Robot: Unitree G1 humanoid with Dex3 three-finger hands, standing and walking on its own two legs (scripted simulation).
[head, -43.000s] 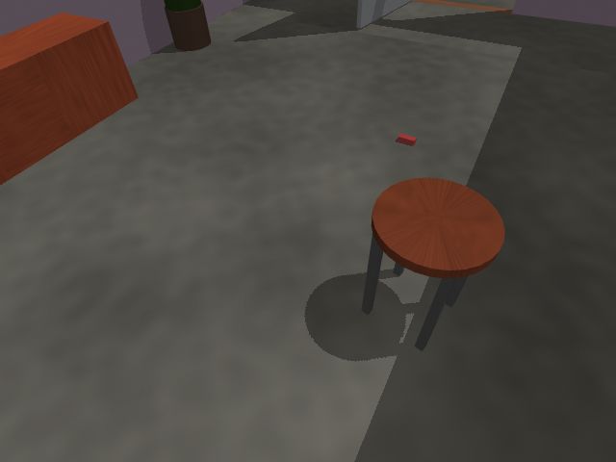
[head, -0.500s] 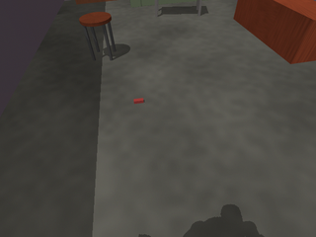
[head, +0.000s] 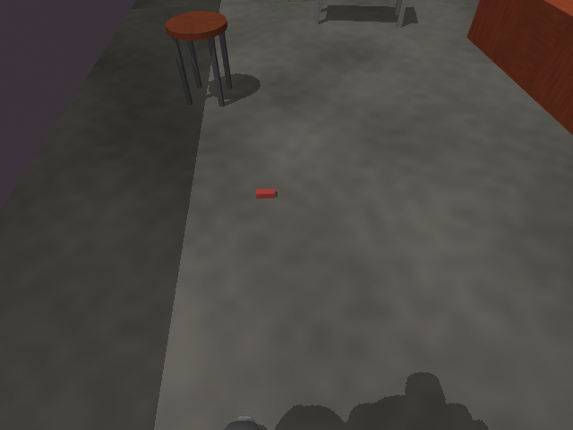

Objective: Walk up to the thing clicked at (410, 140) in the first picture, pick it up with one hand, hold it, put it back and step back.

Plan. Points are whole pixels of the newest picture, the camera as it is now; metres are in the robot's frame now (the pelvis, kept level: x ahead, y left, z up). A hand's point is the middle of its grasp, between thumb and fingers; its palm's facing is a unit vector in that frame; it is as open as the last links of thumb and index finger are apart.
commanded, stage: walk up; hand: left
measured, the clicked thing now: (265, 193) +1.29 +0.20 -0.75
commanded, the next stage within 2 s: none
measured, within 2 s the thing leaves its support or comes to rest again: neither
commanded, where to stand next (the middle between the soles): +0.92 +0.01 m, yaw -1 degrees
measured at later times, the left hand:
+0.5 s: hand (158, 314) +0.34 +0.28 -0.13, palm faces -0.10 -0.90 -0.42, open 7.4 cm
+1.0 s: hand (170, 261) +0.48 +0.31 -0.16, palm faces -0.06 -0.93 -0.35, open 7.4 cm
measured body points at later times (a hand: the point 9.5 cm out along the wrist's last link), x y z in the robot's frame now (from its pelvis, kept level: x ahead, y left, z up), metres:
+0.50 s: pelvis +0.25 +0.00 -0.01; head +0.25 -0.02 +0.44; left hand +0.35 +0.33 -0.10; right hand +0.26 -0.33 -0.13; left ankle +0.16 +0.14 -0.73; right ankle +0.34 -0.13 -0.74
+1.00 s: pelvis +0.44 +0.03 -0.01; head +0.46 +0.05 +0.44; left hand +0.49 +0.35 -0.14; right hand +0.53 -0.30 -0.09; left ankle +0.51 +0.14 -0.73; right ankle +0.38 -0.12 -0.67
